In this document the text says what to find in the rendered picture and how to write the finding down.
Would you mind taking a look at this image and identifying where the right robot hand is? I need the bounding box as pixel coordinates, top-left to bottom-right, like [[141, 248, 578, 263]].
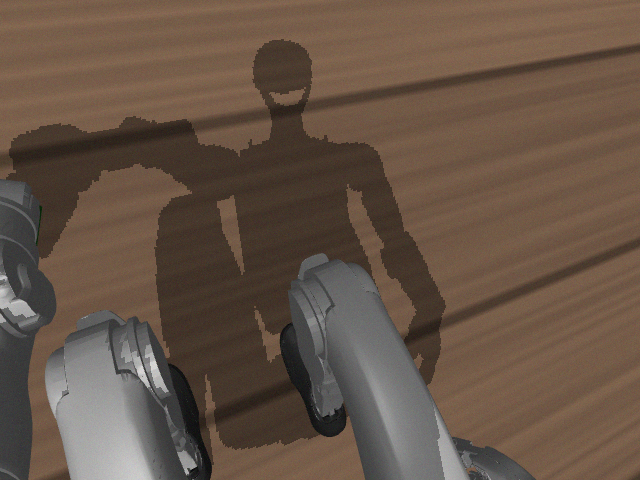
[[452, 437, 536, 480]]

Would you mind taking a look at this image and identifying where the left robot arm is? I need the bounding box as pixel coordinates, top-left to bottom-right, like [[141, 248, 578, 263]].
[[0, 179, 56, 480]]

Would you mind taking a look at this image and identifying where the carton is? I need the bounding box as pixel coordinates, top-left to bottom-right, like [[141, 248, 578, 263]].
[[36, 205, 42, 245]]

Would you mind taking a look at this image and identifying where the right robot foot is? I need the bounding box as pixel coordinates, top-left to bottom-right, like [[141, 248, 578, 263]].
[[280, 322, 346, 437]]

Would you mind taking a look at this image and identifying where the left robot foot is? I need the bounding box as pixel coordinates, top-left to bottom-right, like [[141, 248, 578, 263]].
[[168, 363, 212, 480]]

